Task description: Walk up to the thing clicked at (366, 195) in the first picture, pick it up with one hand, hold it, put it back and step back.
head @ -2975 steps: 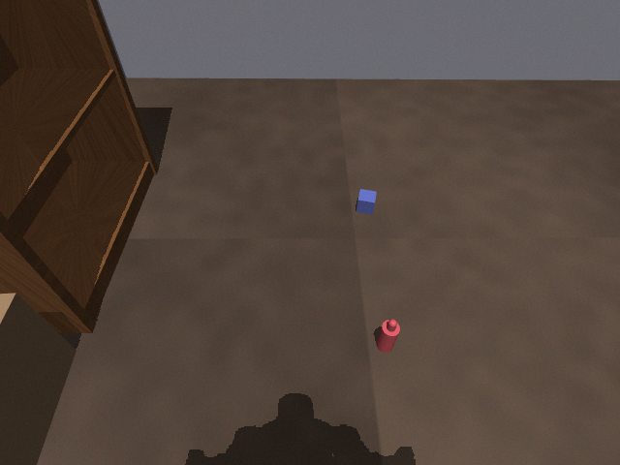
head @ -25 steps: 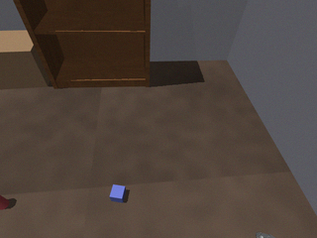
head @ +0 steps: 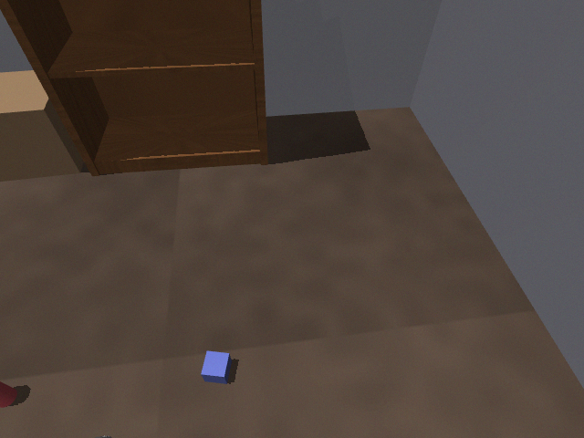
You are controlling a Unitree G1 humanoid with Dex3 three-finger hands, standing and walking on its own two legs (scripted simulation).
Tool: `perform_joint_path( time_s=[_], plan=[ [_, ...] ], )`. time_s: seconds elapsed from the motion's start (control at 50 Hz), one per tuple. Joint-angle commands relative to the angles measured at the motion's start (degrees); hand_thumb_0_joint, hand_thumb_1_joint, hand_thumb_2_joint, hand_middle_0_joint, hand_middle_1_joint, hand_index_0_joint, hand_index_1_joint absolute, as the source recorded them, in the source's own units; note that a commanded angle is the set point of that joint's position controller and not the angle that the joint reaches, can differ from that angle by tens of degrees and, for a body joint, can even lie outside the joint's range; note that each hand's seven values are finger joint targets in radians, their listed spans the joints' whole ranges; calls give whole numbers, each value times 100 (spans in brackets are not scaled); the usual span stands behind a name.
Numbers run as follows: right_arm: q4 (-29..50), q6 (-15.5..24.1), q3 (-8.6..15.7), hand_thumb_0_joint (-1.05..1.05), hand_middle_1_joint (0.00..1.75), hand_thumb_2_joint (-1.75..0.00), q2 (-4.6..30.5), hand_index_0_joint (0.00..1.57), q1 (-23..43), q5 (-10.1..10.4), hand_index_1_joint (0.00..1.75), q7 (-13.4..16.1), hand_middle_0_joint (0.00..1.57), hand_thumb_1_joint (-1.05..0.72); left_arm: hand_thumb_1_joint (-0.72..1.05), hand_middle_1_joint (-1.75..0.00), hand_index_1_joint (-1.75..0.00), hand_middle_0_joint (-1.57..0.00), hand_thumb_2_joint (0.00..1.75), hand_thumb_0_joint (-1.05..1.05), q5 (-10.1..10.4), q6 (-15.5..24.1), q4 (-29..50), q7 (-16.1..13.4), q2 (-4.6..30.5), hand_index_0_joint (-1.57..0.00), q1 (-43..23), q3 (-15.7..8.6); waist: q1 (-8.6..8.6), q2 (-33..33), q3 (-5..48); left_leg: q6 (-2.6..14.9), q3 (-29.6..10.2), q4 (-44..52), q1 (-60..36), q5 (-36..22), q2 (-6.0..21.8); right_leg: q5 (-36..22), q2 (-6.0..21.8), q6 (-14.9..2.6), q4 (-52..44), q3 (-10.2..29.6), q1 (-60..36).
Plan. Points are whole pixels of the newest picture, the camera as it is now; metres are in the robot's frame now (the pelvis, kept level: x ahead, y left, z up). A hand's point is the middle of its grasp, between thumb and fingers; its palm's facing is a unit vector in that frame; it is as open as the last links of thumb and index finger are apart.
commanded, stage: stand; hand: left
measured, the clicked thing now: (217, 367) +0.46 +0.23 -0.74
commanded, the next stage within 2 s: rise first in 1.80 s
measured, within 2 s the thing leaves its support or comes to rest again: neither
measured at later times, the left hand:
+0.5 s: hand out of the picture +0.08 +0.26 -0.16, palm faces -0.02 -0.94 -0.34, open 7.4 cm
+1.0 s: hand out of the picture +0.08 +0.27 -0.16, palm faces -0.02 -0.94 -0.34, open 7.4 cm
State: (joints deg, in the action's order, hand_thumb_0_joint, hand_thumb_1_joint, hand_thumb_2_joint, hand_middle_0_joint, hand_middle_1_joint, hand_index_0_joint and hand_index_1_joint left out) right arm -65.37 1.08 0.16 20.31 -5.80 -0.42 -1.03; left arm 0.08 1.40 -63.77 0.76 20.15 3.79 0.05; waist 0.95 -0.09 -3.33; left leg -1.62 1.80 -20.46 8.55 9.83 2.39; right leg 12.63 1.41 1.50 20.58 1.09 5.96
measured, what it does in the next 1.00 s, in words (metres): stands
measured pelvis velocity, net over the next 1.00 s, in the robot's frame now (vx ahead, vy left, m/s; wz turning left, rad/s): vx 0.01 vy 0.01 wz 0.00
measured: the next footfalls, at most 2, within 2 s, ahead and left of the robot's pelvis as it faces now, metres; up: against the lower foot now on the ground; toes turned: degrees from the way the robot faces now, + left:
none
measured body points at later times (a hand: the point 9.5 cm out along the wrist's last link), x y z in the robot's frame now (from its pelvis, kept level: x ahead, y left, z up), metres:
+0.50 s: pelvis +0.00 +0.01 +0.00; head +0.02 +0.01 +0.45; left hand +0.08 +0.31 -0.13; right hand +0.09 -0.29 -0.13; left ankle +0.01 +0.14 -0.75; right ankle -0.02 -0.14 -0.75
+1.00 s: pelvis +0.01 +0.01 +0.00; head +0.02 +0.01 +0.45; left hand +0.08 +0.31 -0.13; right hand +0.09 -0.29 -0.13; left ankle +0.01 +0.14 -0.75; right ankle -0.02 -0.14 -0.75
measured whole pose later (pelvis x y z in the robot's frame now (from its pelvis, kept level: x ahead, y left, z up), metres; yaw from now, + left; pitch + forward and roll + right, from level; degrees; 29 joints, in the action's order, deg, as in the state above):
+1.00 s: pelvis +0.01 +0.01 +0.00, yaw +0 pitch -1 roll +0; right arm -66.1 0.7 0.4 20.1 -4.9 -0.6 -0.8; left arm -0.5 0.4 -64.9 0.5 20.4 6.5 -0.2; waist 0.1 -0.4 -2.7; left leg -0.7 2.1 -18.5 7.8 9.3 1.3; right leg 11.9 2.5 2.4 18.1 1.3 5.0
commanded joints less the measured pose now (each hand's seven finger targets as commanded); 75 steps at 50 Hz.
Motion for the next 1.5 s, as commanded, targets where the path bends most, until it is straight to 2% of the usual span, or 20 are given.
perform_joint_path(
  time_s=[0.0, 0.14, 0.16, 0.22, 0.34, 0.42, 0.44, 0.46, 0.62, 0.66, 0.72, 0.76, 0.84, 0.98, 1.18, 1.2, 1.26, 1.4, 1.42, 1.48],
  plan=[
    [330, 125, 245, 0, 30, -90, 1240, 20, 351, 25, 30, 114, 20, -90, 90, -30, -30, -20, 90, 0, -15, 100, 254, -111, 1260, -20, -108, -243, -92, 44, 743, 219, -495, 209, -420, -1457, 606, -1630, 608, -217, -274, 348, -200],
    [294, 107, 237, 0, 30, -90, 1229, 20, 404, 4, 30, 117, 20, -90, 90, -30, -30, -20, 90, 0, -36, 52, 211, -98, 1262, -20, -223, -254, -49, 37, 465, 181, -516, 469, -265, -669, 577, -774, 564, -197, -472, 359, 55],
    [293, 106, 237, 0, 30, -90, 1230, 20, 437, -4, 30, 111, 20, -90, 90, -30, -30, -20, 90, 0, -45, 57, 207, -97, 1259, -20, -223, -246, -56, 44, 409, 178, -536, 495, -226, -673, 577, -765, 549, -184, -502, 343, 72],
    [302, 118, 253, 0, 30, -90, 1258, 20, 431, -1, 30, 117, 20, -90, 90, -30, -30, -20, 90, 0, -45, 72, 235, -95, 1250, -20, -209, -243, -56, 44, 689, 194, -477, 348, -522, -1167, 618, -1220, 607, -213, -434, 371, -4],
    [296, 94, 250, 0, 30, -90, 1255, 20, 474, 9, 30, 112, 20, -90, 90, -30, -30, -20, 90, 0, -36, 77, 214, -105, 1254, -20, -159, -235, -39, 50, 745, 233, -460, 332, -560, -1215, 614, -1359, 624, -200, -463, 358, -58],
    [288, 70, 248, 0, 30, -90, 1244, 20, 488, 8, 30, 112, 20, -90, 90, -30, -30, -20, 90, 0, -47, 64, 185, -116, 1258, -20, -98, -236, -47, 21, 574, 224, -463, 377, -500, -900, 590, -1043, 597, -173, -546, 339, 81],
    [289, 71, 245, 0, 30, -90, 1204, 20, 446, 5, 30, 115, 20, -90, 90, -30, -30, -20, 90, 0, -49, 61, 195, -117, 1289, -20, -137, -242, -9, -18, 598, 229, -464, 380, -512, -961, 597, -1091, 616, -204, -512, 353, 43],
    [287, 75, 243, 0, 30, -90, 1224, 20, 480, 9, 30, 109, 20, -90, 90, -30, -30, -20, 90, 0, -43, 68, 193, -116, 1261, -20, -65, -231, -45, 26, 586, 224, -486, 369, -520, -1075, 603, -1163, 606, -180, -529, 338, 51],
    [307, 58, 237, 0, 30, -90, 1196, 20, 449, 4, 30, 109, 20, -90, 90, -30, -30, -20, 90, 0, -54, 59, 204, -124, 1285, -20, 8, -237, -47, 35, 539, 232, -472, 414, -423, -862, 577, -956, 612, -186, -546, 325, 40],
    [298, 57, 250, 0, 30, -90, 1230, 20, 461, -5, 30, 112, 20, -90, 90, -30, -30, -20, 90, 0, -57, 39, 207, -119, 1229, -20, 21, -227, -51, 131, 488, 236, -482, 479, -375, -529, 563, -683, 592, -183, -588, 319, 118],
    [293, 55, 253, 0, 30, -90, 1231, 20, 469, 7, 30, 108, 20, -90, 90, -30, -30, -20, 90, 0, -58, 43, 188, -119, 1231, -20, 59, -225, -72, 51, 436, 249, -524, 487, -347, -631, 570, -730, 597, -184, -573, 324, 100],
    [306, 64, 249, 0, 30, -90, 1209, 20, 466, 8, 30, 107, 20, -90, 90, -30, -30, -20, 90, 0, -65, 49, 196, -112, 1247, -20, 89, -230, -83, 21, 549, 254, -516, 426, -434, -927, 584, -941, 607, -191, -526, 309, 46],
    [284, 78, 256, 0, 30, -90, 1252, 20, 385, -5, 30, 114, 20, -90, 90, -30, -30, -20, 90, 0, -49, 32, 218, -113, 1222, -20, 89, -235, -83, 116, 515, 245, -500, 466, -371, -754, 556, -821, 616, -196, -546, 332, 56],
    [308, 90, 254, 0, 30, -90, 1204, 20, 374, 5, 30, 121, 20, -90, 90, -30, -30, -20, 90, 0, -62, 32, 263, -119, 1270, -20, 76, -242, -82, -5, 616, 244, -497, 371, -508, -1239, 579, -1161, 633, -213, -438, 310, -15],
    [334, 65, 245, 0, 30, -90, 1190, 20, 331, 7, 30, 120, 20, -90, 90, -30, -30, -20, 90, 0, -64, 28, 282, -129, 1276, -20, 85, -242, -60, -29, 529, 240, -472, 382, -475, -1147, 559, -1142, 630, -204, -481, 302, 3],
    [314, 63, 244, 0, 30, -90, 1218, 20, 301, 9, 30, 122, 20, -90, 90, -30, -30, -20, 90, 0, -51, 20, 267, -128, 1245, -20, 147, -238, -69, 41, 403, 228, -473, 435, -381, -906, 525, -952, 617, -187, -558, 309, 71],
    [335, 52, 249, 0, 30, -90, 1191, 20, 323, 2, 30, 117, 20, -90, 90, -30, -30, -20, 90, 0, -67, 11, 279, -131, 1274, -20, 110, -245, -59, -54, 408, 225, -498, 460, -369, -782, 550, -764, 602, -208, -552, 274, 86],
    [359, 58, 257, 0, 30, -90, 1192, 20, 342, 5, 30, 116, 20, -90, 90, -30, -30, -20, 90, 0, -79, 26, 305, -129, 1292, -20, 132, -246, -66, -48, 522, 241, -518, 395, -459, -933, 562, -905, 620, -211, -523, 285, 44],
    [341, 60, 244, 0, 30, -90, 1218, 20, 315, 0, 30, 119, 20, -90, 90, -30, -30, -20, 90, 0, -65, 21, 295, -122, 1244, -20, 160, -235, -68, 106, 446, 234, -489, 435, -407, -766, 531, -822, 624, -201, -588, 329, 118],
    [337, 69, 248, 0, 30, -90, 1210, 20, 323, 3, 30, 112, 20, -90, 90, -30, -30, -20, 90, 0, -73, 28, 315, -125, 1260, -20, 153, -224, -70, 23, 478, 228, -534, 418, -403, -964, 559, -954, 612, -205, -522, 276, 40]
  ],
)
